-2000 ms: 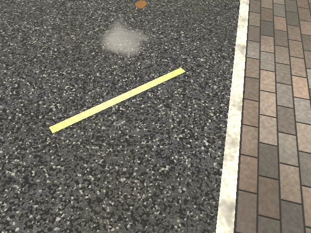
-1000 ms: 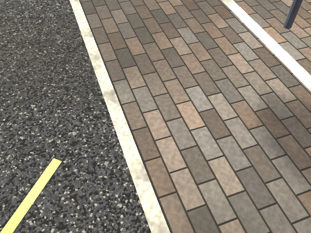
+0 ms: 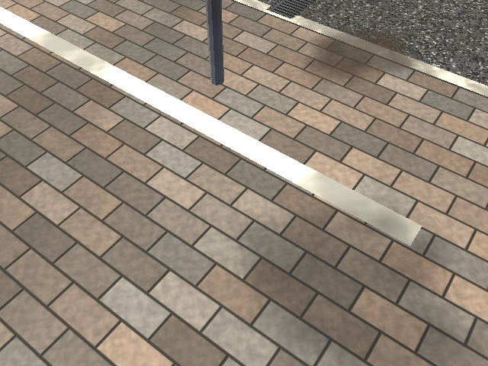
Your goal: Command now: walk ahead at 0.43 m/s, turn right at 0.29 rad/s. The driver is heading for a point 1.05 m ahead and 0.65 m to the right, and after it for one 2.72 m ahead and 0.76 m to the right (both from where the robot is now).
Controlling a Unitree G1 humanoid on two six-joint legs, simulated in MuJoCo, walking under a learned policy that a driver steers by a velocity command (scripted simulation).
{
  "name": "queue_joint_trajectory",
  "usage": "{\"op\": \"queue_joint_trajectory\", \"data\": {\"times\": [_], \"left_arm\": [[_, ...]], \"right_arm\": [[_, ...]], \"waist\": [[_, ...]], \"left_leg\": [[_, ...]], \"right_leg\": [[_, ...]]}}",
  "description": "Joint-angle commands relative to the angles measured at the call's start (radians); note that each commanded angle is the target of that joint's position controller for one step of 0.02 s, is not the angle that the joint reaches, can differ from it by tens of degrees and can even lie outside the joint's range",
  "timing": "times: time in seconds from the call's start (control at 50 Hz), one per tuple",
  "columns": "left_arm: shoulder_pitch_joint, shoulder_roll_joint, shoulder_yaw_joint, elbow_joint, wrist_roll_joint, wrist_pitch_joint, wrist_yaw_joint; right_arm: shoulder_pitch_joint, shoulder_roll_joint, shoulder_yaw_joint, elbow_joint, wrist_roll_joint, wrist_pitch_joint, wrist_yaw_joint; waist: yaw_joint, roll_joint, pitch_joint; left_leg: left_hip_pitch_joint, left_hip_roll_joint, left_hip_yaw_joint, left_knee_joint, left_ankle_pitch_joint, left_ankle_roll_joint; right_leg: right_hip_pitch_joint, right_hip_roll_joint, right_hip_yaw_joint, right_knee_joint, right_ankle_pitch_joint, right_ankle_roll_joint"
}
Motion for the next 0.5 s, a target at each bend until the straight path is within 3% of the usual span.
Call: {"op": "queue_joint_trajectory", "data": {"times": [0.02, 0.08, 0.12, 0.16, 0.24, 0.3, 0.32, 0.34, 0.36, 0.38, 0.4, 0.44, 0.46, 0.5], "left_arm": [[-0.104, 0.118, 0.030, -0.113, 0.021, -0.025, 0.001], [-0.056, 0.054, 0.017, -0.095, 0.026, -0.016, 0.000], [-0.082, 0.020, 0.001, -0.100, 0.035, -0.014, 0.000], [-0.119, 0.012, -0.007, -0.097, 0.032, -0.012, -0.006], [-0.211, 0.042, 0.002, -0.114, 0.030, -0.011, -0.019], [-0.177, 0.066, 0.017, -0.098, 0.043, -0.015, -0.019], [-0.155, 0.118, 0.030, -0.100, 0.051, -0.015, -0.009], [-0.142, 0.165, 0.035, -0.115, 0.064, -0.005, 0.001], [-0.129, 0.091, 0.015, -0.103, 0.058, 0.009, 0.002], [-0.124, 0.057, 0.005, -0.092, 0.045, 0.014, -0.006], [-0.137, 0.082, 0.011, -0.086, 0.040, 0.016, -0.012], [-0.190, 0.169, 0.039, -0.096, 0.032, 0.015, -0.013], [-0.214, 0.183, 0.047, -0.101, 0.032, 0.017, -0.009], [-0.244, 0.158, 0.047, -0.108, 0.032, 0.025, 0.000]], "right_arm": [[0.088, -0.097, -0.024, -0.018, -0.013, 0.007, -0.007], [0.070, -0.094, -0.018, 0.008, -0.011, -0.002, -0.006], [0.063, -0.132, -0.026, 0.026, -0.003, 0.003, -0.012], [0.068, -0.155, -0.031, 0.042, 0.005, 0.020, -0.020], [0.114, -0.164, -0.029, 0.078, 0.018, 0.044, -0.026], [0.108, -0.145, -0.018, 0.094, 0.028, 0.053, -0.028], [0.144, -0.114, -0.007, 0.099, 0.009, 0.046, -0.027], [0.235, -0.067, 0.012, 0.101, -0.022, 0.034, -0.020], [0.249, -0.043, 0.025, 0.110, -0.018, 0.043, -0.025], [0.177, -0.093, 0.013, 0.089, -0.007, 0.061, -0.031], [0.124, -0.122, 0.003, 0.071, -0.001, 0.079, -0.040], [0.116, -0.155, -0.017, 0.072, -0.003, 0.112, -0.059], [0.121, -0.151, -0.021, 0.073, 0.001, 0.120, -0.065], [0.123, -0.121, -0.019, 0.076, 0.005, 0.125, -0.074]], "waist": [[-0.060, 0.095, 0.013], [-0.011, 0.131, -0.029], [-0.010, 0.133, -0.062], [-0.026, 0.139, -0.093], [-0.056, 0.137, -0.092], [-0.019, 0.112, -0.090], [-0.021, 0.049, -0.125], [-0.065, -0.094, -0.211], [-0.043, -0.177, -0.273], [-0.016, -0.165, -0.233], [-0.008, -0.146, -0.184], [-0.023, -0.103, -0.116], [-0.037, -0.102, -0.106], [-0.050, -0.104, -0.109]], "left_leg": [[0.305, 0.309, -0.405, -0.281, 0.042, 0.186], [0.225, 0.263, -0.213, -0.265, 0.583, 0.192], [0.215, 0.255, -0.138, -0.266, 0.706, 0.196], [0.200, 0.231, -0.078, -0.269, 0.697, 0.178], [0.244, 0.243, -0.082, -0.229, 0.556, 0.154], [0.227, 0.210, -0.092, -0.124, 0.398, 0.097], [0.183, 0.160, -0.061, -0.045, 0.296, 0.044], [0.039, 0.087, -0.014, 0.090, -0.037, -0.014], [0.002, 0.070, -0.017, 0.193, -0.343, -0.056], [-0.046, 0.069, -0.035, 0.271, -0.454, -0.079], [-0.103, 0.067, -0.040, 0.337, -0.475, -0.089], [-0.128, 0.069, -0.055, 0.440, -0.424, -0.102], [-0.112, 0.067, -0.058, 0.454, -0.390, -0.106], [-0.074, 0.055, -0.049, 0.421, -0.331, -0.108]], "right_leg": [[-0.390, -0.115, 0.001, 0.081, 0.086, 0.015], [-0.257, -0.123, -0.059, -0.079, 0.082, 0.045], [-0.201, -0.124, -0.086, -0.224, 0.169, 0.059], [-0.113, -0.110, -0.110, -0.358, 0.309, 0.059], [-0.050, -0.086, -0.110, -0.518, 0.407, 0.040], [0.104, -0.069, -0.120, -0.705, 0.523, -0.012], [0.222, -0.155, -0.040, -0.714, 0.802, -0.047], [0.421, -0.322, 0.118, -0.634, 1.104, -0.148], [0.421, -0.400, 0.219, -0.653, 1.043, -0.253], [0.374, -0.380, 0.266, -0.701, 0.875, -0.269], [0.336, -0.360, 0.281, -0.735, 0.749, -0.255], [0.215, -0.345, 0.269, -0.778, 0.647, -0.240], [0.159, -0.327, 0.251, -0.794, 0.617, -0.230], [0.093, -0.282, 0.204, -0.806, 0.571, -0.213]]}}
